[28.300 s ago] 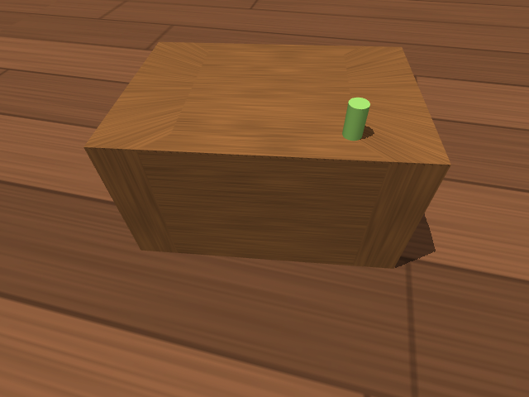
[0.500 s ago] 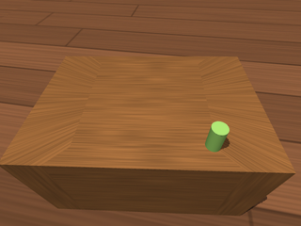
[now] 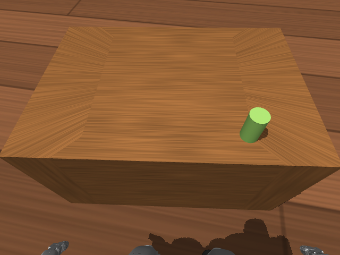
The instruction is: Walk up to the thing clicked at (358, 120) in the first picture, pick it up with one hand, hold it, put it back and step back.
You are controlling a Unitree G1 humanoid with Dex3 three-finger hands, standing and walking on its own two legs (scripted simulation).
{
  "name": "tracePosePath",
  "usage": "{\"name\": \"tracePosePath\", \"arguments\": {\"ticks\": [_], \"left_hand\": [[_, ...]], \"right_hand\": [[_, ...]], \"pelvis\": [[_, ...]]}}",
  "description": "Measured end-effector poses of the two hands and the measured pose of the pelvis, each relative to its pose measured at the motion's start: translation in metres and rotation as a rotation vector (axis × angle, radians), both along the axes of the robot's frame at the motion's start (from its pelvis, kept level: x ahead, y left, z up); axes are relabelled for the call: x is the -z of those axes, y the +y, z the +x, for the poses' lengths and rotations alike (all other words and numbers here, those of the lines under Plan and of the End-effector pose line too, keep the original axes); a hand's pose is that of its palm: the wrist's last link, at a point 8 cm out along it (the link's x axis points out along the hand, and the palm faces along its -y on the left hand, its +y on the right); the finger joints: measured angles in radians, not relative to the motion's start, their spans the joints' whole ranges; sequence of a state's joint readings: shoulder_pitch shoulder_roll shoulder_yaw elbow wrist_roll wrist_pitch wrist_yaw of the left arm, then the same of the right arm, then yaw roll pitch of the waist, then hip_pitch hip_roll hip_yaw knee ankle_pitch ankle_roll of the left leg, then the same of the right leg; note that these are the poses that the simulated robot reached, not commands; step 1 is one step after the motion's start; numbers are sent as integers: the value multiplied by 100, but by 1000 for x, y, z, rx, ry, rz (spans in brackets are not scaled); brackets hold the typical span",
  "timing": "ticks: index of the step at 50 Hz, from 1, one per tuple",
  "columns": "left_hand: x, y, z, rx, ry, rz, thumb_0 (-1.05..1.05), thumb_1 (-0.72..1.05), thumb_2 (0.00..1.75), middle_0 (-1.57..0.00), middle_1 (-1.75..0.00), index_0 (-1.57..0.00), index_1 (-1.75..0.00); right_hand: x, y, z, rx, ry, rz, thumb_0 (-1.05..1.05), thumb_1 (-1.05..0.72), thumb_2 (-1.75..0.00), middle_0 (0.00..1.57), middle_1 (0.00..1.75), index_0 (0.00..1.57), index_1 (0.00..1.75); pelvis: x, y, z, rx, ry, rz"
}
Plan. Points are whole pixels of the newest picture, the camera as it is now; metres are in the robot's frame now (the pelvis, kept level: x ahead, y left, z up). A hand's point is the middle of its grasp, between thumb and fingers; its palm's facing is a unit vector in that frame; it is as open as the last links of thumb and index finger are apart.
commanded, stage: step back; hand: right
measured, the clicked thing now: (254, 126) +0.50 -0.25 -0.11
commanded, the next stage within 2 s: none
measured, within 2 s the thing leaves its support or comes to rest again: neither
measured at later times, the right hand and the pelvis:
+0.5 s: hand out of the picture +0.01 -0.23 -0.16, palm faces +0.04 +0.92 -0.39, open 7.3 cm; pelvis -0.08 +0.04 -0.01, yaw -5 degrees
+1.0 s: hand out of the picture -0.12 -0.21 -0.13, palm faces -0.02 +0.90 -0.43, open 7.3 cm; pelvis -0.21 +0.06 +0.00, yaw -3 degrees
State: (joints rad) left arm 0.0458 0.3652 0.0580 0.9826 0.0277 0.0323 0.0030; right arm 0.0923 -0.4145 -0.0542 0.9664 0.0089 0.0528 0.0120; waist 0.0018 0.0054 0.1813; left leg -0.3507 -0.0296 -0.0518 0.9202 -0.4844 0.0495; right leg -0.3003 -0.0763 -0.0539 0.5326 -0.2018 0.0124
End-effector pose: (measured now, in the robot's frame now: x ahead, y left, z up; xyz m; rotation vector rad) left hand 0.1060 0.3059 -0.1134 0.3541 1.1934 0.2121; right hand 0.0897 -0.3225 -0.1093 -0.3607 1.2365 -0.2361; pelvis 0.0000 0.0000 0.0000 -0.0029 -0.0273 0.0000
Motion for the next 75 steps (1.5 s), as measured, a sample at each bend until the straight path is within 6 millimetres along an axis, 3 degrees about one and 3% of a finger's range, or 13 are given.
{"name": "tracePosePath", "arguments": {"ticks": [5,9,18,25,29,36,42,47,54,61,66,69,75], "left_hand": [[19,29,15,20,-80,-11,1,91,90,-21,-30,-21,-30],[21,39,10,3,-85,-16,1,91,90,-20,-30,-21,-30],[15,42,-47,45,30,-22,1,91,90,-20,-30,-20,-30],[11,35,-82,72,22,12,1,91,90,-20,-30,-21,-30],[0,28,-105,72,-1,10,1,91,90,-20,-30,-21,-30],[-16,36,-124,61,-72,25,1,91,90,-21,-30,-21,-30],[1,59,-140,58,-134,7,1,91,90,-21,-30,-21,-30],[5,65,-172,28,-88,-7,1,91,90,-20,-30,-21,-30],[7,60,-233,50,-2,-13,1,91,90,-20,-30,-20,-30],[11,38,-292,76,33,16,1,91,90,-20,-30,-21,-30],[-5,23,-338,62,40,23,1,91,90,-20,-30,-21,-30],[-13,22,-350,59,26,39,1,91,90,-21,-30,-21,-30],[-12,31,-355,64,-83,55,1,90,90,-21,-30,-21,-30]], "right_hand": [[3,16,-34,-13,33,-66,0,-91,-89,20,30,20,30],[-5,36,-64,-7,89,-58,0,-91,-89,20,30,20,30],[-11,57,-78,20,-14,-37,0,-90,-89,20,30,21,30],[10,47,-89,23,-94,4,0,-90,-89,21,30,21,30],[12,44,-100,36,-95,22,0,-91,-89,20,30,21,30],[5,48,-131,-8,-80,6,0,-91,-89,20,30,21,30],[6,63,-167,-47,-58,-35,0,-91,-89,20,30,20,30],[-10,73,-201,-41,-55,-31,0,-91,-89,20,30,21,30],[-23,64,-230,-22,-123,-53,0,-90,-89,21,30,21,30],[-4,29,-271,-7,-174,-45,0,-90,-89,21,30,21,30],[4,19,-311,36,-139,-23,0,-91,-89,20,30,21,30],[6,21,-337,32,-110,-10,0,-91,-89,20,30,20,30],[15,34,-388,-10,-19,0,0,-91,-89,20,30,20,30]], "pelvis": [[18,26,-19,-22,2,-7],[12,34,-31,-25,0,-17],[1,44,-55,42,7,-22],[14,36,-84,82,-12,-10],[10,33,-101,75,-18,5],[3,43,-131,50,-1,21],[16,59,-167,19,-19,24],[6,60,-192,31,-19,-8],[1,53,-232,80,-6,-24],[18,32,-283,118,-8,-19],[10,25,-311,106,-14,19],[6,25,-327,88,-8,31],[12,28,-363,31,-2,21]]}}
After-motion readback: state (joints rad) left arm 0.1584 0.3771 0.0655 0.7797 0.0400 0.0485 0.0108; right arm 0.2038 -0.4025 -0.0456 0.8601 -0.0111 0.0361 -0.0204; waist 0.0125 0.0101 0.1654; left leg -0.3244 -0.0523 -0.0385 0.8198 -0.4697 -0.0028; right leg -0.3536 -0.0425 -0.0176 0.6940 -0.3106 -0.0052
